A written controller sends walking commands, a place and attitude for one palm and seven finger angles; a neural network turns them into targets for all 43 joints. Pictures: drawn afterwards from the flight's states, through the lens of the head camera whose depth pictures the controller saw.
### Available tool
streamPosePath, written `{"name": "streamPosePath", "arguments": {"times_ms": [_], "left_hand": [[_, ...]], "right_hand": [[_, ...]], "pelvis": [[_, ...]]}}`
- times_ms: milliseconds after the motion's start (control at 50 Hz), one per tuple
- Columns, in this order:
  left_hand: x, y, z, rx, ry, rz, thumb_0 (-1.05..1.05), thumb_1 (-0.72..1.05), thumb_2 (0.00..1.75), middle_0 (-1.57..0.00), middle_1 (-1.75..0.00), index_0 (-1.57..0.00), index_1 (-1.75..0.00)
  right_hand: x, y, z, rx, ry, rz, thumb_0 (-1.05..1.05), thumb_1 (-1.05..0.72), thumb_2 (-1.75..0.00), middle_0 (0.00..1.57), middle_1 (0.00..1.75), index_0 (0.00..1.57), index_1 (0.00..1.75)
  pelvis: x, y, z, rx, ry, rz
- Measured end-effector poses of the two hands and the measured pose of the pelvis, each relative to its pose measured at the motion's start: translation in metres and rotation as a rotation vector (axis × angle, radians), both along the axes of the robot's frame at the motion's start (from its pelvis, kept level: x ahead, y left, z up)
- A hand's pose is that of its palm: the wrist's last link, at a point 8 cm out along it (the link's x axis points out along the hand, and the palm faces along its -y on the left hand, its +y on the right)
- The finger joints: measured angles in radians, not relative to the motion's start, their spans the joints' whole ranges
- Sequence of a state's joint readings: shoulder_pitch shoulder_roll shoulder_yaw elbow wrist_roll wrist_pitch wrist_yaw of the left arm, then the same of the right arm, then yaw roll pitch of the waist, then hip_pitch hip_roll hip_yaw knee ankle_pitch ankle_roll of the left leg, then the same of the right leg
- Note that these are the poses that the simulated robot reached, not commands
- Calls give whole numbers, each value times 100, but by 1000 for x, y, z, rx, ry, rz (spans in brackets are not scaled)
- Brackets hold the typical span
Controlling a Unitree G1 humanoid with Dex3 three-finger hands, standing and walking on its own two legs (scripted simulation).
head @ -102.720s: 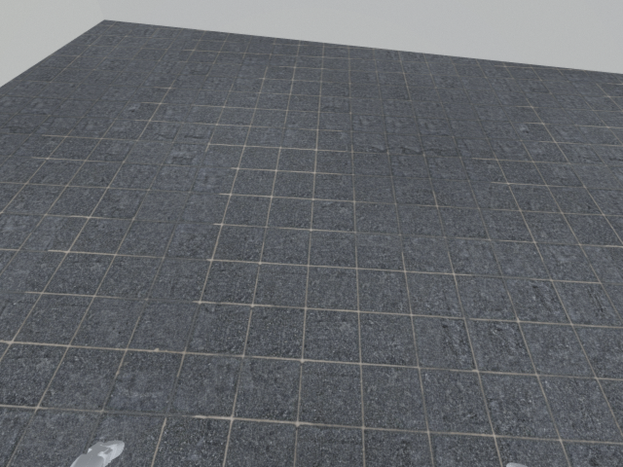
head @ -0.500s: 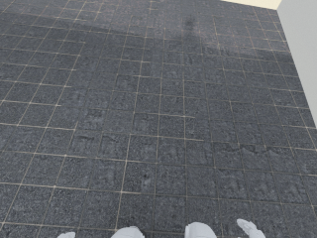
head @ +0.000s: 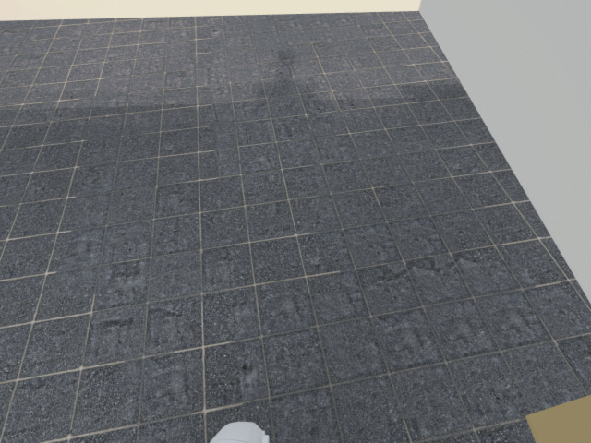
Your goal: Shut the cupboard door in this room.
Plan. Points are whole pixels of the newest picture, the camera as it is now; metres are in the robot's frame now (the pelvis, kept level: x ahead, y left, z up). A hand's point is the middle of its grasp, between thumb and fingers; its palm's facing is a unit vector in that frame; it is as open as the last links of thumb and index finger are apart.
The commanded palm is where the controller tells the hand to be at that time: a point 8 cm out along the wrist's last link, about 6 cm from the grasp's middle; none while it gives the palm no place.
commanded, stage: turn to face it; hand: left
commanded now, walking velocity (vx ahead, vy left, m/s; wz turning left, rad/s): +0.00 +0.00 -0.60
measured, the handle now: out of the picture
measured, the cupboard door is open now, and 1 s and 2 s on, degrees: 0 0 0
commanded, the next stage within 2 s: none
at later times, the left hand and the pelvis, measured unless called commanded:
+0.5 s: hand (154, 422) +0.16 +0.24 -0.15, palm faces -0.26 -0.93 -0.25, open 7.4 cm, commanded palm none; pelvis +0.00 +0.04 +0.00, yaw -19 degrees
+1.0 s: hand (219, 427) +0.16 +0.14 -0.16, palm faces -0.52 -0.83 -0.20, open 7.4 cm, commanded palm none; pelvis -0.01 +0.02 +0.00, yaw -34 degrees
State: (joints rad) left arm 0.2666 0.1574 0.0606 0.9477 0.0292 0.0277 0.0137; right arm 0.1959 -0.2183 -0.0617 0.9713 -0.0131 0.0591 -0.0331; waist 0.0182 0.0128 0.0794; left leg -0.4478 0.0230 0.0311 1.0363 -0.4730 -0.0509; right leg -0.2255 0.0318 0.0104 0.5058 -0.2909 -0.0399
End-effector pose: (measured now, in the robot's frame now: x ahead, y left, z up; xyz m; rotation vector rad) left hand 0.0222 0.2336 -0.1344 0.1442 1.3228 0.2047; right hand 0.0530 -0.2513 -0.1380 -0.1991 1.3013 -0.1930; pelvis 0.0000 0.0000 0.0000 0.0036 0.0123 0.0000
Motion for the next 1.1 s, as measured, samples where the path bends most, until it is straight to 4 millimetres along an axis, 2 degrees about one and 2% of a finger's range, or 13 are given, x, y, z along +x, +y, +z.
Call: {"name": "streamPosePath", "arguments": {"times_ms": [120,240,300,380,480,600,660,720,820,920,1020,1100], "left_hand": [[15,17,-1,2,4,-55,0,91,90,-20,-30,-20,-30],[45,51,-18,-1,-12,-119,0,91,90,-20,-30,-20,-30],[69,63,-18,5,-35,-172,1,91,90,-20,-29,-20,-30],[102,68,-4,9,-86,-245,1,91,90,-19,-29,-20,-30],[135,55,11,16,-129,-343,1,91,90,-19,-29,-19,-30],[163,10,17,33,-166,-484,0,91,90,-19,-29,-19,-30],[167,-15,16,43,-199,-542,0,91,90,-19,-29,-19,-30],[161,-32,21,38,-185,-571,0,91,90,-19,-29,-20,-30],[152,-51,19,11,-136,-607,0,91,90,-20,-29,-20,-30],[152,-58,9,-25,-112,-629,0,90,90,-20,-30,-20,-30],[159,-48,-3,-38,-75,-650,0,90,90,-20,-30,-20,-30],[176,-34,-18,-41,-44,-669,1,90,90,-20,-30,-20,-30]], "right_hand": [[14,5,11,-21,-69,-38,1,-91,-90,20,30,20,30],[29,27,18,-55,-193,-74,1,-90,-90,20,30,20,30],[19,38,23,-62,-209,-88,1,-90,-90,20,30,20,30],[-7,46,29,-58,-182,-132,1,-90,-90,21,30,21,30],[-47,43,24,-43,-133,-227,1,-90,-90,21,30,21,30],[-106,24,1,-13,-80,-366,1,-90,-90,21,30,21,30],[-133,11,-16,-3,-41,-429,1,-90,-90,21,30,21,30],[-148,4,-13,-5,-9,-471,1,-90,-90,20,30,20,30],[-155,-2,2,-17,-27,-512,1,-91,-90,20,30,20,30],[-149,-1,10,-40,-47,-538,1,-91,-90,20,30,20,30],[-127,6,17,-71,-99,-561,1,-91,-90,20,30,20,30],[-113,19,20,-109,-155,-578,1,-90,-90,20,30,20,30]], "pelvis": [[2,10,2,0,-3,-63],[6,36,-10,-16,-5,-139],[4,44,-9,-17,-19,-193],[1,47,0,-31,-20,-243],[-3,46,4,-38,-12,-313],[-10,28,-6,-16,-11,-400],[-15,18,-15,-7,-13,-436],[-18,14,-8,0,-12,-461],[-19,7,1,11,-1,-509],[-14,8,2,2,9,-550],[-4,18,-1,-3,19,-606],[7,31,-9,-10,29,-654]]}}
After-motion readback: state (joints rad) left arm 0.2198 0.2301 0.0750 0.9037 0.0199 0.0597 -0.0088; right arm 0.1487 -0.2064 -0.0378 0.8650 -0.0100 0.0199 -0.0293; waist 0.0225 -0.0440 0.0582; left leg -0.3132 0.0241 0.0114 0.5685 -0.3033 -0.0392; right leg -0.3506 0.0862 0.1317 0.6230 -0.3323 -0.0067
